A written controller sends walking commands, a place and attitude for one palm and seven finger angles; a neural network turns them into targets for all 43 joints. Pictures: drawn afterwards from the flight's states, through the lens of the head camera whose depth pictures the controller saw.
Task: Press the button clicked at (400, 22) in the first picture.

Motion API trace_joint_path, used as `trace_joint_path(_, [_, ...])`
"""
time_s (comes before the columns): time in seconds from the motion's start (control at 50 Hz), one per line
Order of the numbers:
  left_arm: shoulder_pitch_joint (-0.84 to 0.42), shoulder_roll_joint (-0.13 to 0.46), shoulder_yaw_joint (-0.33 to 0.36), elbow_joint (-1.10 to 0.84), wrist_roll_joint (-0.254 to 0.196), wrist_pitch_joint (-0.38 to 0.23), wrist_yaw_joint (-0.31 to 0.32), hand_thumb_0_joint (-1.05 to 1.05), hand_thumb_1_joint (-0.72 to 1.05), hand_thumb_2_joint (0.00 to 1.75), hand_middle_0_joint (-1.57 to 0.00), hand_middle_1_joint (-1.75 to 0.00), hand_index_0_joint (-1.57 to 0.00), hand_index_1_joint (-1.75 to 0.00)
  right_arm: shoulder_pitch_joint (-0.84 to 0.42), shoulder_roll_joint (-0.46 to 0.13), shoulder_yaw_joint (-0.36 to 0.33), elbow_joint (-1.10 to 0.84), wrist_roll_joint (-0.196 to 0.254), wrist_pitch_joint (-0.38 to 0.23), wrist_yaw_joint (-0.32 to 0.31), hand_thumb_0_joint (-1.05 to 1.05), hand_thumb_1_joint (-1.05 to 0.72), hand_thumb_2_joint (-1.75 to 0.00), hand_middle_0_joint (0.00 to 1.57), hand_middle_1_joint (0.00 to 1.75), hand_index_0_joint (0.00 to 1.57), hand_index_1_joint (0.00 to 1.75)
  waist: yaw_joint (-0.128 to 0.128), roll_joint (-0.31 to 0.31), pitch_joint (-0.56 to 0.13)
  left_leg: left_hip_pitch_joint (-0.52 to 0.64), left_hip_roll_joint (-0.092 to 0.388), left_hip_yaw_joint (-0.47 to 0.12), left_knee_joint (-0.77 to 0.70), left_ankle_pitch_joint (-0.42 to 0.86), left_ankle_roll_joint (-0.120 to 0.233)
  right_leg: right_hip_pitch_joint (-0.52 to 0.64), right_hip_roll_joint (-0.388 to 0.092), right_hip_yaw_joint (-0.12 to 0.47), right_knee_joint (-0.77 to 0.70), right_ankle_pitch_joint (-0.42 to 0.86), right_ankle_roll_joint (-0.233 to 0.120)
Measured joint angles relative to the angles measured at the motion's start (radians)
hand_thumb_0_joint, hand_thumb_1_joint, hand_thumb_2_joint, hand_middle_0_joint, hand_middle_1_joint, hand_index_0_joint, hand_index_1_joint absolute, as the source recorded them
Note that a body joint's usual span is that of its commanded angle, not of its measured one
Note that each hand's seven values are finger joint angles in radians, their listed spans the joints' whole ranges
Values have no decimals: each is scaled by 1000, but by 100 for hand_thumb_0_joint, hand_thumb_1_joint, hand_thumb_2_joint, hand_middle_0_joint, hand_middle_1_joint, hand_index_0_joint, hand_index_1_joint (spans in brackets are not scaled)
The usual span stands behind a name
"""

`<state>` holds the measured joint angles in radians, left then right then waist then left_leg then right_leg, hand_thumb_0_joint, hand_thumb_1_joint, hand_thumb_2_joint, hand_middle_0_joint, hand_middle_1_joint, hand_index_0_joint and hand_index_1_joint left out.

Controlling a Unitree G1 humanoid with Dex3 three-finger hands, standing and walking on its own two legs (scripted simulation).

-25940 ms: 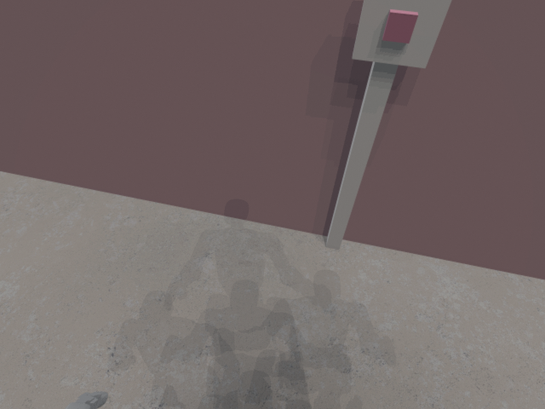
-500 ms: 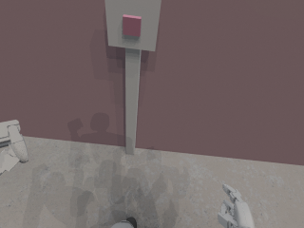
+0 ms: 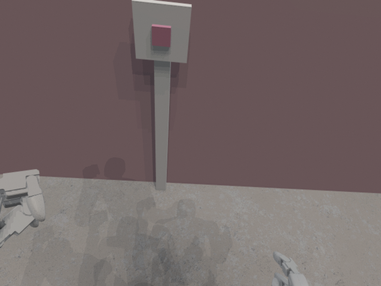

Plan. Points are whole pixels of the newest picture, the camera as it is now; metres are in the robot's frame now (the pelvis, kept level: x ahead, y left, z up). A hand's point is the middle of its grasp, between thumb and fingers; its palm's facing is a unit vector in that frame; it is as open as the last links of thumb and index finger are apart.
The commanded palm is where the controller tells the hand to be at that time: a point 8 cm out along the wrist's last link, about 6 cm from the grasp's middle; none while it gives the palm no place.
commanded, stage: stop stepping back and stand still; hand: left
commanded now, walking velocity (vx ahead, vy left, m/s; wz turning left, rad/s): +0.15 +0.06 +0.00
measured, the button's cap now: (161, 35) +0.80 +0.15 +0.19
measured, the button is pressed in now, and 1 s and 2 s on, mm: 0 0 0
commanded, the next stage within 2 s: let the arm hang, fingers relaxed in 0.44 s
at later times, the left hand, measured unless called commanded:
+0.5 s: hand (10, 229) +0.15 +0.26 +0.17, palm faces +0.43 -0.79 -0.44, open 3.1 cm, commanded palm +0.10 +0.30 +0.18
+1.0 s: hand out of the picture -0.07 +0.21 -0.17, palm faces +0.12 -0.96 -0.25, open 4.3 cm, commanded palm none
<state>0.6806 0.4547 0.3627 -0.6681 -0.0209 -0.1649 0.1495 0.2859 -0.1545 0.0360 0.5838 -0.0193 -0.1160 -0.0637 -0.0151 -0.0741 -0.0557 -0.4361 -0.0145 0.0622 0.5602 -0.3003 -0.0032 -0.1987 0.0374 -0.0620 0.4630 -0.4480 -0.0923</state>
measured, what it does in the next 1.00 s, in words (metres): steps on the spot: left foot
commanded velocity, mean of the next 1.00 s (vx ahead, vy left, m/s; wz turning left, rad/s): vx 0.04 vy -0.02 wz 0.00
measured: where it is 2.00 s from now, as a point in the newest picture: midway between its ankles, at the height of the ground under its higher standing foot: outside the picture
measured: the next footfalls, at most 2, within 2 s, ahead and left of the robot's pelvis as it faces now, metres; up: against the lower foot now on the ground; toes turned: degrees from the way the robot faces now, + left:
left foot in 0.18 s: +0.02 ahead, +0.14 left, +0.00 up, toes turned +6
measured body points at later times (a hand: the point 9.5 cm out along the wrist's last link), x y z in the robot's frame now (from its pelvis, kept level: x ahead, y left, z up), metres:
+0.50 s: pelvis -0.02 +0.01 -0.01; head -0.03 +0.01 +0.44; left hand +0.12 +0.30 +0.19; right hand +0.13 -0.21 -0.10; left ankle -0.01 +0.14 -0.70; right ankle +0.00 -0.07 -0.74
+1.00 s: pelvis -0.04 +0.01 +0.00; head -0.02 +0.01 +0.45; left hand -0.08 +0.26 -0.15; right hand +0.00 -0.23 -0.16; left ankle -0.02 +0.14 -0.74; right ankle -0.01 -0.08 -0.74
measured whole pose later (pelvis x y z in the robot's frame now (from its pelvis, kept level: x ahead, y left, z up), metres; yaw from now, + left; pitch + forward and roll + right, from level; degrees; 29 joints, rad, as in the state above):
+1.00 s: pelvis -0.04 +0.01 +0.00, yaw +7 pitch -2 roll -1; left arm 0.30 0.23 0.01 1.07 0.01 0.03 0.02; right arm 0.27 -0.20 -0.01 1.03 -0.02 0.04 -0.02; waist 0.01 0.01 0.08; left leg -0.25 0.02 -0.03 0.48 -0.20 -0.01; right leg -0.21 0.05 -0.04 0.45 -0.21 -0.05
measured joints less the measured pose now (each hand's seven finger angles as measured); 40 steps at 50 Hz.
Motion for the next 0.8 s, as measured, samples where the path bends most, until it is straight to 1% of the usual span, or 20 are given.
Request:
trace_joint_path(0.04, [-29, -1, 7, 2, -9, -5, -12, 2, 89, 90, -131, -150, -131, -150, -34, -26, -11, 33, -2, 18, -1, 1, -89, -89, 21, 30, 21, 30, 26, 9, 16, -92, 12, -16, 273, -33, -10, -47, -9, 0, 43, 192, -4])
trace_joint_path(0.08, [-65, -16, 7, 42, -7, -15, -11, 1, 89, 89, -131, -150, -131, -150, -37, -37, -21, 73, -1, 31, -7, 1, -89, -89, 21, 30, 21, 30, 27, 11, -3, -106, 33, -23, 384, -43, -5, -57, -18, -9, 73, 184, 19])
trace_joint_path(0.12, [-95, -48, 4, 81, -2, -15, -1, 1, 89, 89, -131, -150, -131, -150, -24, -44, -27, 91, 2, 30, -19, 1, -90, -89, 21, 30, 21, 30, 28, 3, -28, -51, 57, -16, 335, -60, 10, -60, -35, -14, 80, 160, 34])
trace_joint_path(0.18, [-118, -104, -14, 106, 4, -17, 18, 1, 89, 90, -131, -150, -131, -150, -2, -75, -31, 76, 3, 3, -38, 1, -90, -89, 21, 30, 21, 30, 13, 25, -43, 108, 86, -23, 73, -70, 34, -79, -48, -30, 130, 142, 52])
trace_joint_path(0.2, [-128, -112, -19, 106, 4, -18, 21, 1, 89, 90, -131, -150, -131, -150, -4, -81, -36, 70, 4, -8, -43, 1, -90, -89, 21, 30, 21, 30, 2, 29, -33, 121, 82, -26, 30, 5, 24, -93, -57, -33, 168, 124, 62])
trace_joint_path(0.24, [-141, -105, -14, 114, 5, -23, 22, 1, 89, 90, -131, -150, -131, -150, -23, -64, -38, 70, 6, -18, -42, 1, -90, -89, 20, 30, 21, 30, -4, 8, -4, 123, 62, -14, 49, 48, -4, -121, -63, 1, 258, 51, 77])
trace_joint_path(0.28, [-133, -87, -3, 119, 9, -25, 16, 2, 89, 90, -131, -150, -131, -150, -28, -37, -34, 66, 5, -26, -30, 1, -90, -89, 20, 30, 20, 30, -19, 8, 6, 133, 58, -15, 36, 52, -11, -147, -48, 14, 341, -3, 82])
trace_joint_path(0.34, [-99, -52, 12, 102, 12, -29, 10, 2, 89, 90, -131, -150, -131, -150, -13, -6, -15, 43, 6, -26, -8, 1, -90, -89, 20, 30, 20, 30, -29, 27, 12, 137, 68, -30, 9, 63, -16, -114, -30, -13, 256, 5, 84])
trace_joint_path(0.36, [-83, -38, 20, 89, 12, -32, 9, 2, 89, 90, -131, -150, -131, -150, -7, 1, -9, 31, 6, -21, -2, 1, -90, -89, 20, 30, 20, 30, -26, 27, 11, 124, 69, -28, 24, 47, -16, -93, -29, -13, 188, 15, 74])
trace_joint_path(0.4, [-70, -29, 24, 76, 10, -37, 3, 2, 89, 90, -131, -150, -131, -150, -10, 1, -6, 23, 7, -5, 6, 1, -90, -89, 21, 30, 21, 30, -14, 40, 23, 70, 68, -38, 125, -43, -4, -105, -24, -20, 155, 147, 38])
trace_joint_path(0.46, [-69, -58, 2, 87, 2, -43, -3, 1, 89, 90, -131, -150, -131, -150, -18, -16, -10, 64, 6, 8, 8, 1, -90, -89, 21, 30, 21, 30, 6, 61, 30, 6, 48, -49, 328, -77, 4, -97, -23, -28, 135, 168, 23])
trace_joint_path(0.5, [-61, -83, -4, 100, -1, -45, -2, 1, 89, 90, -131, -150, -131, -150, -15, -25, -11, 83, 7, 13, 3, 1, -90, -89, 21, 30, 21, 30, 13, 60, 24, 20, 42, -30, 306, -64, 9, -81, -28, -27, 99, 173, 29])
trace_joint_path(0.54, [-56, -98, -7, 108, 1, -47, 4, 1, 89, 89, -131, -150, -131, -150, -11, -34, -11, 87, 6, 7, -6, 1, -90, -89, 21, 30, 21, 30, 18, 55, 23, 78, 42, -10, 170, -34, 19, -70, -33, -27, 76, 181, 35])
trace_joint_path(0.56, [-81, -100, -25, 157, 17, -54, -10, 1, 89, 90, -131, -150, -131, -150, -10, -49, -23, 96, 5, -11, 14, 1, -90, -89, 21, 30, 21, 30, 18, 66, 17, 93, 43, -16, 116, 60, 27, -84, -35, -37, 90, 178, 41])
trace_joint_path(0.58, [-128, -103, -60, 246, 30, -35, -36, 1, 89, 90, -131, -150, -131, -150, -14, -73, -37, 105, 6, -13, 37, 1, -90, -89, 21, 30, 21, 30, 19, 90, 10, 99, 42, -30, 86, 78, 25, -112, -37, -45, 129, 167, 51])
trace_joint_path(0.62, [-243, -120, -135, 494, 42, 54, -76, 0, 89, 90, -129, -149, -130, -149, -46, -107, -52, 139, 3, 27, 54, 1, -90, -89, 21, 30, 21, 30, 14, 113, 8, 82, 23, -43, 94, -1, 18, -169, -48, -20, 226, 117, 74])
trace_joint_path(0.66, [-344, -148, -191, 776, 46, 145, -100, 0, 90, 90, -127, -146, -127, -146, -80, -114, -47, 170, -10, 65, 55, 1, -90, -89, 21, 30, 21, 30, 0, 101, 18, 64, -6, -43, 116, -25, 18, -200, -55, 33, 301, 63, 86])
trace_joint_path(0.7, [-407, -177, -240, 1030, 47, 202, -114, 0, 90, 90, -122, -143, -122, -143, -97, -105, -36, 187, -19, 84, 55, 1, -90, -89, 20, 30, 21, 30, -12, 79, 36, 66, -23, -39, 116, -13, 10, -186, -54, 66, 292, 78, 83])
trace_joint_path(0.78, [-419, -261, -351, 1383, 48, 222, -138, 1, 91, 90, -111, -132, -111, -132, -111, -83, -35, 240, -5, 120, 54, 1, -90, -89, 20, 30, 20, 30, -22, 87, 85, 104, 4, -59, 89, -30, 3, -132, -21, 53, 221, 109, 49])
trace_joint_path(0.8, [-412, -273, -356, 1436, 58, 211, -117, 1, 91, 89, -108, -130, -108, -128, -105, -74, -38, 256, -3, 127, 53, 1, -90, -89, 20, 30, 20, 30, -21, 82, 94, 109, 7, -69, 85, -49, 5, -117, -14, 46, 195, 123, 43])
